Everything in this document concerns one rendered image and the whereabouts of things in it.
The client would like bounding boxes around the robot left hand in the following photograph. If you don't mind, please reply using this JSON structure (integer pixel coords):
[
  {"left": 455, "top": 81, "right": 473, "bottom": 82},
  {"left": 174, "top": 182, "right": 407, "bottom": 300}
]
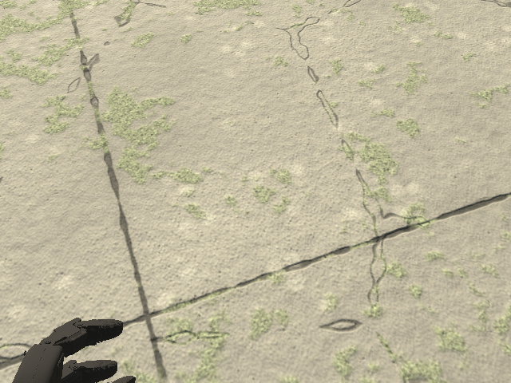
[{"left": 12, "top": 318, "right": 136, "bottom": 383}]

